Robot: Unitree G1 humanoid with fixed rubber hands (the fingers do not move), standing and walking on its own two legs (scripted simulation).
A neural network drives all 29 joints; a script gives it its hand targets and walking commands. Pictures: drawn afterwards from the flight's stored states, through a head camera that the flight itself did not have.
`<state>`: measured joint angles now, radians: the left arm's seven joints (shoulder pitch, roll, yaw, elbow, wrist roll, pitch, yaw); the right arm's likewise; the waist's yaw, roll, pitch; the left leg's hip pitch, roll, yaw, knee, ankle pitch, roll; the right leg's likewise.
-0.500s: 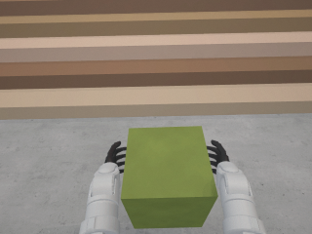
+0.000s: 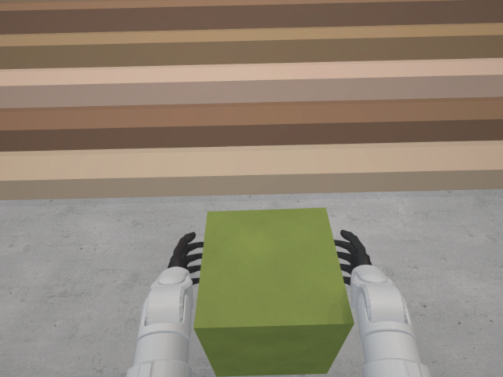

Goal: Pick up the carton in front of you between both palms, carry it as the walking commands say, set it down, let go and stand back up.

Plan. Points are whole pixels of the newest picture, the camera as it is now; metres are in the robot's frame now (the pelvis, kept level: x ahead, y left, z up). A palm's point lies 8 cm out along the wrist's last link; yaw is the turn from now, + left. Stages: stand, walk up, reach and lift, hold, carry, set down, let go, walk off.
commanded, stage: reach and lift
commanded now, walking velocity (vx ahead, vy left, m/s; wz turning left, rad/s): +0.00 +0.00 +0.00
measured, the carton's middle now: (269, 295) +0.29 +0.00 -0.04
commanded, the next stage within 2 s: hold in 0.20 s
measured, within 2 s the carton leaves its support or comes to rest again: neither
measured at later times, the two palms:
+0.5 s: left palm (176, 274) +0.28 +0.15 +0.05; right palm (365, 272) +0.28 -0.15 +0.05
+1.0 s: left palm (190, 243) +0.32 +0.13 +0.07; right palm (371, 246) +0.32 -0.17 +0.07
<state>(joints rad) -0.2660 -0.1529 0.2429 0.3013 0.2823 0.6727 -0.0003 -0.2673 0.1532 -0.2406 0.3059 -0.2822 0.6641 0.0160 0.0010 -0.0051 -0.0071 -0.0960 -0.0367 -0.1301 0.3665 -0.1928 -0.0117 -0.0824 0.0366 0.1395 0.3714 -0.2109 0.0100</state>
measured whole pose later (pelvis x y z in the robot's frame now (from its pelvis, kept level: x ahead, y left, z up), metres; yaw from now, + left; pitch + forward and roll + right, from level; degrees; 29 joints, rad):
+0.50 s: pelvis -0.01 +0.00 +0.00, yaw +0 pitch -7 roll +0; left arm -0.28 -0.16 0.24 0.25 0.28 0.77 -0.01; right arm -0.28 0.16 -0.24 0.24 -0.28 0.76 0.02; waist 0.00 0.00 0.01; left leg -0.04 -0.04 -0.13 0.35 -0.18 -0.01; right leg -0.03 0.03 0.13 0.35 -0.20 0.01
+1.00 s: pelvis +0.03 -0.01 -0.01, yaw +0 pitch +2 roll +0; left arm -0.27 -0.13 0.16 0.05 0.17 0.92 0.05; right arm -0.24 0.13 -0.17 0.01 -0.18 0.93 -0.04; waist 0.01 0.02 -0.17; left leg -0.29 0.05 -0.02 0.63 -0.40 -0.02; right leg -0.25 -0.01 -0.02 0.55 -0.32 0.01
